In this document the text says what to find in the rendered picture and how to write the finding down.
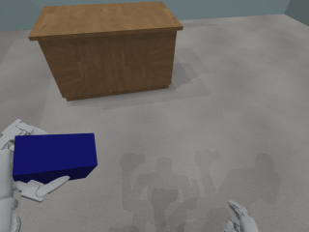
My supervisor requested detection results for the left robot forearm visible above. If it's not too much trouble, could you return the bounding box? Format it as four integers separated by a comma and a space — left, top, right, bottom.
0, 197, 21, 232

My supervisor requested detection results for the sponge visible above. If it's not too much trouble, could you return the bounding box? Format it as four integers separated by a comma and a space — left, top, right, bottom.
13, 133, 98, 185

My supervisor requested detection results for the left robot hand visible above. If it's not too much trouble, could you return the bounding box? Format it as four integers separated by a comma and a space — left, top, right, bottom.
0, 119, 70, 203

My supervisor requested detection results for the right robot hand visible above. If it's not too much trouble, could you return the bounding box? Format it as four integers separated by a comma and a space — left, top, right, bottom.
224, 200, 260, 232

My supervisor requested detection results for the table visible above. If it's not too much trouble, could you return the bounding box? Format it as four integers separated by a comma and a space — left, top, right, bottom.
28, 1, 183, 102

